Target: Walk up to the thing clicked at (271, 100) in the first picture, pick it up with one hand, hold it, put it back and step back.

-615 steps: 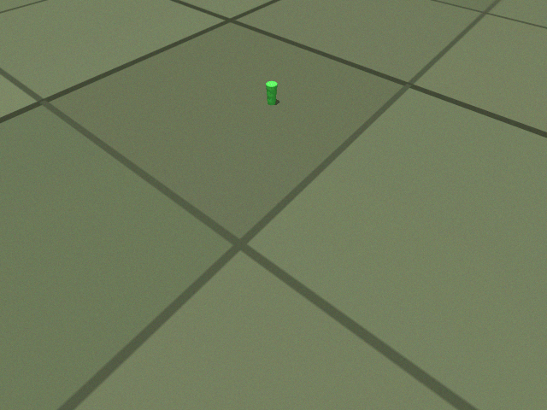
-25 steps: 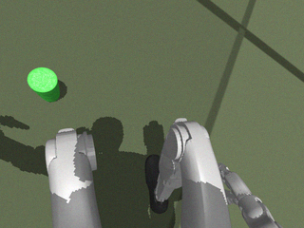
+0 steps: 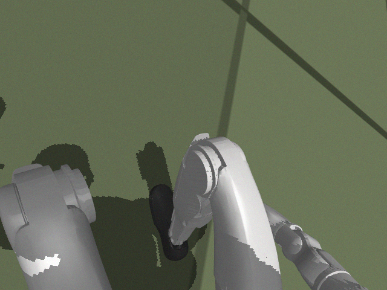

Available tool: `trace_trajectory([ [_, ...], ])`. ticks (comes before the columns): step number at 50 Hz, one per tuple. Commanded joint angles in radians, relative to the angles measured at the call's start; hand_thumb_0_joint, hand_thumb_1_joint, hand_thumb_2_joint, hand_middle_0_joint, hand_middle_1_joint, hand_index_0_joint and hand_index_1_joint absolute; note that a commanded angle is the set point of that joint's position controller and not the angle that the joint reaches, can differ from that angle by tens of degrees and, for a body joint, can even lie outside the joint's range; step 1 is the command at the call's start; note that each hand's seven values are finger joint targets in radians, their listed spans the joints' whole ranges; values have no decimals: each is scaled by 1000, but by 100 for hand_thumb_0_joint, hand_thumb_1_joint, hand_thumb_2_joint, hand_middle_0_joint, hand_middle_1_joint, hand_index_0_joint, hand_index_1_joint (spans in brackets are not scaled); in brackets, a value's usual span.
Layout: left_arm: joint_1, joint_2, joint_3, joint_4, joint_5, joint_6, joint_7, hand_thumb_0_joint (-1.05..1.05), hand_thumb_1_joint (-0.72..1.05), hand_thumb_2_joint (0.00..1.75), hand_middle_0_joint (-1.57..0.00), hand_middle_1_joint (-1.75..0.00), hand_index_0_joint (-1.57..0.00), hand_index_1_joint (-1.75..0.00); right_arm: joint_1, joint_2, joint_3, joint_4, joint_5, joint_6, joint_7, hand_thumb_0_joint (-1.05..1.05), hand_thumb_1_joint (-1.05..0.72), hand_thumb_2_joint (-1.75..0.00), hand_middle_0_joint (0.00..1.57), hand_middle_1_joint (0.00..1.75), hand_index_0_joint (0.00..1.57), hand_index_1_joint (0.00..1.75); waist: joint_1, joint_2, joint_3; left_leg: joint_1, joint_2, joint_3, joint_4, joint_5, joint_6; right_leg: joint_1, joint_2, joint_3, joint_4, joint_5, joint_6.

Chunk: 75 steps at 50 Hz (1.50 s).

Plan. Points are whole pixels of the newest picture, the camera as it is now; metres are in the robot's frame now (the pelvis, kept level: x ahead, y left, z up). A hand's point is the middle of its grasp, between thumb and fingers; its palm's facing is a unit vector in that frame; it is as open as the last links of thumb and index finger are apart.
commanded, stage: close in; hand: left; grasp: from the side
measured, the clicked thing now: out of the picture +0.46 +0.28 -0.22
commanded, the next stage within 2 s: rest palm in 0.26 s
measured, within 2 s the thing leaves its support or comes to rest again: leaves its support in 1.50 s
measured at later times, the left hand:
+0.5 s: hand out of the picture +0.42 +0.27 -0.18, palm faces +0.30 -0.95 -0.01, open 16.9 cm
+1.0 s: hand out of the picture +0.44 +0.27 -0.18, palm faces +0.33 -0.94 -0.03, open 9.8 cm
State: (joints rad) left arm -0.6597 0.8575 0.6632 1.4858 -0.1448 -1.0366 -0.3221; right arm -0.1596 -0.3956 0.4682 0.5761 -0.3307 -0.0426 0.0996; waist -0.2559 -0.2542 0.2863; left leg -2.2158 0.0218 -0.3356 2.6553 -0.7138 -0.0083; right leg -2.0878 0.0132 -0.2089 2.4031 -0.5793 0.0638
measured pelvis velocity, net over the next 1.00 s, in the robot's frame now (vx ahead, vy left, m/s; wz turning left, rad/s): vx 0.00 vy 0.01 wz -0.04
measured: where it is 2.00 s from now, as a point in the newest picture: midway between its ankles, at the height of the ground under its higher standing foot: (125, 260)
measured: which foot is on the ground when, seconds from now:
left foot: down 0.00-1.00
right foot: down 0.00-1.00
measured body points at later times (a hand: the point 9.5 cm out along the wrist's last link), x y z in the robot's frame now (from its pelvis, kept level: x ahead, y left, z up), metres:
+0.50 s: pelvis -0.01 +0.01 +0.00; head +0.22 +0.19 +0.33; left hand +0.40 +0.32 -0.17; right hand +0.15 -0.25 -0.03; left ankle +0.08 +0.12 -0.25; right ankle +0.15 -0.13 -0.25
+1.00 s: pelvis +0.00 +0.01 +0.00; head +0.24 +0.19 +0.33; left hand +0.42 +0.32 -0.18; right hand +0.16 -0.25 -0.03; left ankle +0.08 +0.12 -0.25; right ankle +0.15 -0.13 -0.25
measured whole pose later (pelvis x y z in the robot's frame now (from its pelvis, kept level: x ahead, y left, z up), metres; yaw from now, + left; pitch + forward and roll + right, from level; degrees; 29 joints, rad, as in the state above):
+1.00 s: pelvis +0.00 +0.01 +0.00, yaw -2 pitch +12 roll -19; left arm -0.70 0.89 0.48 1.55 -0.04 -1.15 0.04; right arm -0.20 -0.38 0.55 0.55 -0.40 0.03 0.15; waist -0.28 -0.29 0.33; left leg -2.21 0.02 -0.40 2.67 -0.72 -0.01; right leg -2.06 0.04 -0.25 2.37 -0.56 0.08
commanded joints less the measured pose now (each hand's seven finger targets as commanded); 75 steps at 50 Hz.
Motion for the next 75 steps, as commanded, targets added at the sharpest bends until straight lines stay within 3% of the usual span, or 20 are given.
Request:
trace_trajectory([
  [1,-180,217,-42,-139,19,-113,64,0,-54,4,-5,-7,-5,-7,35,-359,-104,-16,-17,21,-13,0,-94,-91,20,30,20,30,-85,579,-564,404,49,90,-356,137,-25,269,44,-121,-150,121,-72],
  [5,-186,181,-74,-121,12,-128,111,0,-55,5,-5,-6,-4,-6,26,-363,-95,-27,-26,31,-3,0,-94,-91,20,30,20,30,-102,528,-535,359,45,81,-349,69,-15,265,48,-128,-164,85,-64],
  [7,-171,156,-94,-123,13,-136,127,0,-55,5,-4,-6,-4,-6,31,-363,-90,-25,-33,34,1,0,-94,-91,20,30,20,30,-106,524,-560,391,45,71,-340,104,-18,283,49,-132,-157,119,-59],
  [12,-199,136,-143,-103,45,-154,183,0,-49,9,-4,-8,-4,-7,18,-366,-80,-30,-41,48,8,0,-92,-91,20,30,20,30,-127,538,-510,397,50,41,-358,100,-27,253,48,-147,-145,117,-59],
  [18,-194,161,-138,-95,62,-177,263,0,-47,13,-4,-8,-4,-9,10,-359,-64,-45,-50,60,19,0,-92,-91,20,30,20,30,-121,511,-491,350,45,52,-344,62,-16,280,58,-146,-167,96,-56],
  [22,-188,162,-150,-82,91,-187,298,0,-31,18,-9,-9,-7,-10,6,-360,-61,-46,-56,69,24,0,-90,-91,20,30,20,30,-130,542,-485,382,53,37,-361,75,-25,272,58,-154,-157,105,-57],
  [25,-192,154,-155,-78,89,-192,318,0,-28,21,-12,-11,-10,-12,0,-359,-56,-48,-57,72,25,0,-90,-91,20,30,20,30,-140,521,-480,371,53,34,-352,74,-20,278,61,-154,-163,113,-54],
  [26,-180,156,-153,-75,88,-193,324,0,-20,24,-20,-18,-18,-19,-3,-359,-55,-50,-57,71,26,0,-90,-90,20,30,20,30,-136,515,-482,361,51,38,-348,65,-18,282,63,-154,-168,106,-54],
  [31,-206,157,-159,-83,81,-200,337,0,-3,39,-34,-32,-32,-33,2,-356,-50,-37,-59,66,25,0,-89,-90,20,30,20,30,-147,503,-505,365,52,41,-326,87,-14,297,69,-152,-175,135,-51],
  [32,-224,148,-176,-88,84,-201,337,0,-1,40,-34,-33,-33,-34,1,-354,-49,-33,-60,64,25,0,-89,-90,20,30,20,30,-157,513,-500,371,52,43,-325,98,-14,300,68,-150,-174,145,-51],
  [42,-223,168,-168,-66,98,-187,352,0,28,62,-59,-57,-58,-58,7,-357,-44,-27,-64,79,27,0,-89,-90,20,30,20,30,-155,539,-506,390,56,30,-339,122,-24,311,69,-160,-167,160,-55],
  [48,-252,172,-186,-69,113,-184,361,0,49,77,-76,-74,-75,-74,-2,-353,-40,-25,-67,86,27,0,-88,-89,20,30,20,30,-166,548,-494,391,57,30,-337,124,-23,298,71,-161,-171,160,-56],
  [52,-262,176,-179,-68,105,-184,366,0,44,93,-92,-95,-91,-95,-1,-353,-36,-28,-67,88,27,0,-89,-90,20,30,20,30,-169,525,-496,382,56,28,-332,112,-18,304,72,-161,-179,156,-54],
  [61,-289,160,-207,-58,110,-178,374,0,45,118,-115,-122,-115,-122,0,-349,-35,-20,-69,87,29,0,-89,-90,20,30,20,30,-179,525,-493,383,53,31,-332,115,-15,309,73,-156,-190,163,-54],
  [65,-305,172,-205,-58,111,-181,375,0,45,123,-120,-128,-118,-130,0,-353,-34,-21,-68,88,29,0,-92,-91,20,30,20,30,-184,535,-489,384,54,27,-341,98,-17,299,74,-162,-193,144,-56],
  [66,-303,151,-214,-58,111,-180,372,0,45,125,-120,-129,-118,-132,-6,-353,-34,-29,-68,88,30,0,-91,-91,20,30,20,30,-185,535,-486,393,56,22,-345,106,-20,300,72,-164,-193,151,-55],
  [68,-298,178,-207,-65,121,-177,373,0,43,126,-123,-132,-121,-135,-3,-352,-35,-21,-68,90,30,0,-92,-91,20,30,20,30,-175,557,-475,401,59,20,-358,95,-24,280,70,-163,-189,134,-60],
  [69,-300,160,-216,-74,117,-179,370,0,41,128,-124,-134,-122,-136,-5,-355,-37,-23,-68,90,31,0,-92,-91,20,30,20,30,-178,555,-480,406,58,18,-354,106,-25,289,71,-164,-188,148,-57],
  [75,-286,183,-187,-122,108,-174,368,0,38,131,-131,-140,-129,-143,16,-354,-43,-16,-62,93,30,0,-92,-91,20,30,20,30,-158,594,-533,444,60,21,-354,172,-31,316,68,-160,-174,193,-60],
])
